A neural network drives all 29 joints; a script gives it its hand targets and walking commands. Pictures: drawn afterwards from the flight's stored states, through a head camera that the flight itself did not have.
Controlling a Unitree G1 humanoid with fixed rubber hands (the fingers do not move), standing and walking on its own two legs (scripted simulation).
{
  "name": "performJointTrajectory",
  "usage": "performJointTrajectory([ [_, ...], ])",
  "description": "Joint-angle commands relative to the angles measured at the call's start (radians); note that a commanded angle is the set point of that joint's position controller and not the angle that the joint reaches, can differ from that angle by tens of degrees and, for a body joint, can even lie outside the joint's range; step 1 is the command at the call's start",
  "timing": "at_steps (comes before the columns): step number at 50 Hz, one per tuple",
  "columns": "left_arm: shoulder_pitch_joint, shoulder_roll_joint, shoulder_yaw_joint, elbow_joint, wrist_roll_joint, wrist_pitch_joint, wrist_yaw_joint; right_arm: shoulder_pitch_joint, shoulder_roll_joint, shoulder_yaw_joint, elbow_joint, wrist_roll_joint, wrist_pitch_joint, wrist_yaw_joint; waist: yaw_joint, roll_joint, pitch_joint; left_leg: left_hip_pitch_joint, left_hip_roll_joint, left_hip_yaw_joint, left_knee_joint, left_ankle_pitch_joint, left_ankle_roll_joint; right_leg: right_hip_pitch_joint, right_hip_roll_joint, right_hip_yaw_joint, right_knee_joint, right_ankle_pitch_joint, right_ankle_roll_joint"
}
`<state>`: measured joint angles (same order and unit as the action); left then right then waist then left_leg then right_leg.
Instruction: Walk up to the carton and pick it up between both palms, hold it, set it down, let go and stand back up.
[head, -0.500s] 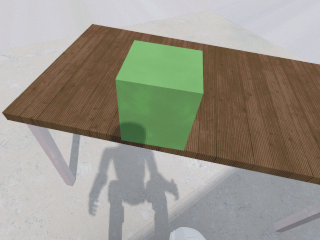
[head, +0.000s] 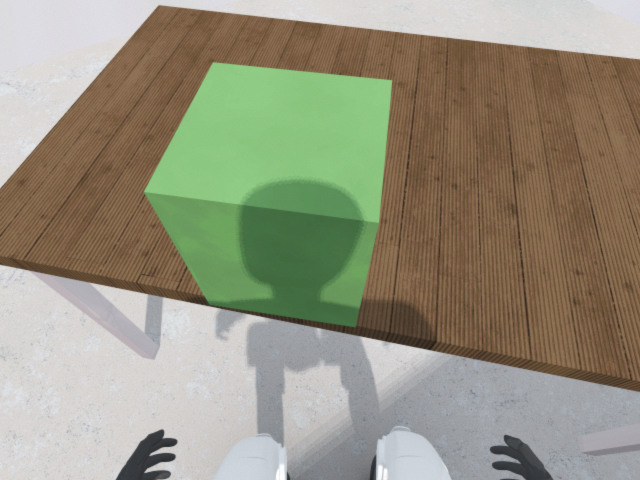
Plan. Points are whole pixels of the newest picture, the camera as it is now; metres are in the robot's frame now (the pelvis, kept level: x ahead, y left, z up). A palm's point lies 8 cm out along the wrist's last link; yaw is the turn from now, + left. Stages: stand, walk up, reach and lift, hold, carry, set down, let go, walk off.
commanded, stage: walk up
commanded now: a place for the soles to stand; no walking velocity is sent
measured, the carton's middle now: (290, 205) +0.41 +0.05 +0.07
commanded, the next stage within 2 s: none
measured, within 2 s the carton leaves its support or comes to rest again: neither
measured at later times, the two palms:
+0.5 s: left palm (118, 471) +0.13 +0.25 -0.07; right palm out of the picture +0.07 -0.22 -0.10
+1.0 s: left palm out of the picture +0.04 +0.35 -0.09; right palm out of the picture +0.05 -0.20 -0.09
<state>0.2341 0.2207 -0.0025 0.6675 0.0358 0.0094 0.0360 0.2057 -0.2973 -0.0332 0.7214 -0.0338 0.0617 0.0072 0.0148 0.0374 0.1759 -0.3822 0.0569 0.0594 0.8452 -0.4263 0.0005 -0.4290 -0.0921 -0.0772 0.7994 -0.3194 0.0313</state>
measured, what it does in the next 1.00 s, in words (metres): steps on the spot: right foot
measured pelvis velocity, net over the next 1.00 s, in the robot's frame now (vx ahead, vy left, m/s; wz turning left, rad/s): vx -0.03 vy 0.09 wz -0.10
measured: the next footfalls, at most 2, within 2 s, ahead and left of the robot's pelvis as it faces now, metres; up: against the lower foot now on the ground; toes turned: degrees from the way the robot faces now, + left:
right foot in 0.26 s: +0.05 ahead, -0.11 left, +0.00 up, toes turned -5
left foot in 1.06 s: +0.07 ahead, +0.26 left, +0.00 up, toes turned -7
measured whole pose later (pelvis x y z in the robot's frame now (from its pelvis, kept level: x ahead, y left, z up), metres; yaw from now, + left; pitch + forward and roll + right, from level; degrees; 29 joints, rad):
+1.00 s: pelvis -0.03 +0.09 +0.01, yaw -6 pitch -2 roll -2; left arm 0.36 0.24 0.04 0.73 0.07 -0.01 0.08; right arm 0.20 -0.35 -0.07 0.67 -0.07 0.10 0.06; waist 0.00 0.08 0.17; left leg -0.49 0.09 -0.02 1.00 -0.44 -0.01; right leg -0.34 -0.06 0.04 0.63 -0.26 0.06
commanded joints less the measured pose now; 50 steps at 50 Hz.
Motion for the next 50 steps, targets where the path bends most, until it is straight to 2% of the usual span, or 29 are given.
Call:
performJointTrajectory([
  [1,0.003,0.170,0.058,-0.132,-0.040,-0.013,0.002,0.114,-0.236,-0.077,-0.092,-0.001,-0.051,0.016,-0.061,0.137,-0.270,0.234,0.214,-0.347,-0.420,0.343,0.147,-0.105,0.030,0.026,0.115,0.095,-0.061],
  [2,-0.015,0.150,0.061,-0.114,-0.057,0.000,0.019,0.050,-0.253,-0.081,-0.105,0.029,-0.044,0.007,-0.078,0.211,-0.234,0.130,0.324,-0.417,-0.479,0.386,0.262,-0.064,0.096,0.025,0.225,-0.331,-0.044],
  [3,-0.029,0.159,0.063,-0.097,-0.044,0.008,0.027,0.039,-0.193,-0.062,-0.112,0.032,-0.049,0.003,-0.086,0.168,-0.201,0.125,0.327,-0.414,-0.458,0.429,0.312,-0.089,0.081,0.098,0.337,-0.382,-0.039],
  [4,-0.007,0.176,0.065,-0.106,-0.034,0.010,0.025,0.027,-0.185,-0.064,-0.114,0.021,-0.051,0.000,-0.092,0.143,-0.200,0.133,0.325,-0.366,-0.429,0.567,0.319,-0.091,0.076,0.091,0.356,-0.372,-0.039],
  [6,0.017,0.150,0.065,-0.084,-0.044,-0.004,0.019,0.014,-0.189,-0.059,-0.123,0.009,-0.044,-0.013,-0.079,0.148,-0.200,0.198,0.271,-0.235,-0.355,0.829,0.292,-0.108,0.077,0.104,0.318,-0.337,-0.039],
  [7,0.032,0.133,0.059,-0.080,-0.047,-0.014,0.015,0.009,-0.175,-0.052,-0.120,0.001,-0.040,-0.017,-0.070,0.146,-0.214,0.229,0.251,-0.200,-0.324,0.844,0.270,-0.102,0.069,0.107,0.252,-0.293,-0.036],
  [10,0.046,0.108,0.050,-0.084,-0.041,-0.037,0.000,-0.016,-0.133,-0.034,-0.117,0.000,-0.029,-0.019,-0.050,0.123,-0.257,0.281,0.192,-0.147,-0.267,0.666,0.202,0.001,0.068,0.064,-0.086,-0.136,-0.026],
  [12,0.100,0.106,0.053,-0.074,-0.032,-0.052,-0.008,-0.042,-0.127,-0.024,-0.118,0.015,-0.028,-0.014,-0.010,0.094,-0.280,0.221,0.165,-0.105,-0.189,0.573,0.146,0.176,0.075,0.052,-0.349,0.141,-0.034],
  [13,0.113,0.145,0.064,-0.077,-0.025,-0.058,-0.009,-0.033,-0.108,-0.015,-0.123,0.023,-0.034,-0.008,-0.001,0.055,-0.294,0.134,0.160,-0.089,-0.145,0.514,0.107,0.282,0.029,0.128,-0.367,0.241,-0.060],
  [14,0.109,0.211,0.080,-0.090,-0.012,-0.061,-0.008,-0.008,-0.069,0.002,-0.139,0.034,-0.044,-0.001,-0.003,-0.079,-0.317,0.000,0.117,-0.050,-0.064,0.375,0.046,0.377,-0.121,0.352,-0.373,0.355,-0.122],
  [15,0.062,0.259,0.091,-0.102,-0.016,-0.053,-0.007,0.008,-0.039,0.010,-0.136,0.039,-0.039,0.000,-0.021,-0.128,-0.259,-0.038,0.020,0.003,-0.062,0.011,-0.006,0.302,-0.249,0.482,-0.392,0.385,-0.220],
  [16,0.037,0.279,0.099,-0.088,-0.021,-0.044,-0.012,0.013,-0.048,0.000,-0.122,0.033,-0.026,-0.005,-0.023,-0.163,-0.235,0.111,0.035,-0.057,-0.098,-0.081,0.002,0.118,-0.259,0.452,-0.361,0.317,-0.282],
  [17,-0.017,0.245,0.085,-0.091,-0.026,-0.042,-0.020,0.017,-0.060,-0.004,-0.113,0.027,-0.030,-0.004,-0.047,-0.169,-0.195,0.179,0.051,-0.073,-0.229,0.031,0.009,0.054,-0.198,0.380,-0.350,0.272,-0.240],
  [18,-0.025,0.203,0.068,-0.096,-0.031,-0.041,-0.027,0.016,-0.085,-0.009,-0.100,0.027,-0.046,-0.001,-0.043,-0.132,-0.189,0.220,0.068,-0.080,-0.335,0.196,0.019,0.059,-0.115,0.271,-0.331,0.270,-0.169],
  [19,-0.007,0.171,0.054,-0.108,-0.034,-0.043,-0.029,0.009,-0.117,-0.015,-0.085,0.032,-0.062,0.003,-0.024,-0.112,-0.226,0.245,0.089,-0.095,-0.344,0.343,0.033,0.093,-0.044,0.194,-0.306,0.292,-0.116],
  [20,0.023,0.158,0.046,-0.108,-0.038,-0.046,-0.029,0.002,-0.138,-0.022,-0.079,0.034,-0.070,0.008,-0.012,-0.108,-0.245,0.229,0.101,-0.100,-0.344,0.384,0.050,0.127,-0.020,0.171,-0.293,0.271,-0.091],
  [22,0.029,0.171,0.051,-0.092,-0.042,-0.045,-0.032,0.009,-0.119,-0.016,-0.074,0.032,-0.071,0.013,-0.012,-0.111,-0.235,0.179,0.099,-0.081,-0.359,0.291,0.058,0.174,-0.029,0.191,-0.307,0.173,-0.088],
  [25,0.027,0.169,0.051,-0.078,-0.043,-0.046,-0.034,0.031,-0.107,-0.010,-0.063,0.032,-0.072,0.010,-0.017,-0.089,-0.214,0.181,0.100,-0.072,-0.396,0.286,0.051,0.171,-0.031,0.198,-0.310,0.192,-0.085],
  [30,0.043,0.155,0.047,-0.059,-0.041,-0.046,-0.030,0.047,-0.102,-0.011,-0.050,0.032,-0.070,0.012,-0.016,-0.039,-0.167,0.148,0.105,-0.068,-0.450,0.192,0.052,0.151,-0.011,0.190,-0.335,0.107,-0.075],
  [37,0.063,0.156,0.051,-0.032,-0.034,-0.048,-0.027,0.071,-0.103,-0.015,-0.035,0.033,-0.070,0.011,-0.021,-0.015,-0.137,0.118,0.120,-0.060,-0.502,0.072,0.059,0.142,0.015,0.178,-0.336,0.071,-0.067],
  [38,0.199,0.216,0.085,-0.012,-0.006,-0.056,0.013,-0.031,-0.196,-0.040,-0.091,-0.017,-0.042,0.029,0.012,0.041,-0.081,0.017,0.078,0.035,-0.312,0.147,0.065,0.188,-0.054,0.271,-0.350,0.099,-0.110],
  [39,0.263,0.286,0.105,0.007,0.006,-0.058,0.036,-0.056,-0.160,-0.035,-0.122,-0.032,-0.027,0.042,0.027,-0.042,-0.104,-0.090,0.028,0.037,-0.142,0.144,0.040,0.260,-0.167,0.452,-0.415,0.151,-0.179],
  [40,0.284,0.326,0.118,0.010,0.015,-0.054,0.054,-0.051,-0.132,-0.032,-0.143,-0.043,-0.012,0.047,0.044,-0.113,-0.098,-0.184,-0.004,0.008,0.028,-0.062,0.016,0.290,-0.289,0.600,-0.468,0.188,-0.266],
  [41,0.284,0.341,0.127,0.011,0.028,-0.050,0.069,-0.034,-0.114,-0.036,-0.145,-0.056,0.004,0.045,0.042,-0.117,-0.095,-0.235,0.024,-0.051,0.169,-0.128,0.011,0.281,-0.367,0.670,-0.473,0.212,-0.332],
  [42,0.267,0.336,0.129,0.006,0.034,-0.051,0.078,-0.026,-0.107,-0.037,-0.150,-0.061,0.011,0.044,0.031,-0.125,-0.105,-0.255,0.054,-0.095,0.248,-0.114,0.009,0.270,-0.385,0.677,-0.464,0.252,-0.356],
  [43,0.236,0.315,0.126,-0.008,0.036,-0.053,0.081,-0.027,-0.100,-0.036,-0.159,-0.058,0.012,0.044,0.016,-0.134,-0.117,-0.260,0.069,-0.124,0.278,-0.086,0.004,0.267,-0.362,0.624,-0.446,0.321,-0.351],
  [45,0.186,0.276,0.120,-0.028,0.042,-0.056,0.078,-0.018,-0.096,-0.039,-0.165,-0.049,0.012,0.045,-0.007,-0.133,-0.153,-0.242,0.079,-0.146,0.275,-0.016,-0.007,0.275,-0.280,0.497,-0.412,0.357,-0.305],
  [48,0.121,0.268,0.119,-0.047,0.038,-0.051,0.059,0.020,-0.073,-0.038,-0.164,-0.023,0.013,0.053,-0.016,-0.223,-0.203,-0.119,0.070,-0.124,0.146,-0.011,-0.021,0.201,-0.188,0.374,-0.387,0.194,-0.257],
  [50,0.034,0.280,0.122,-0.077,0.030,-0.039,0.038,0.084,-0.078,-0.046,-0.146,-0.001,0.003,0.057,-0.045,-0.292,-0.219,0.079,0.048,-0.091,-0.035,-0.012,-0.014,0.047,-0.128,0.286,-0.335,0.050,-0.215],
])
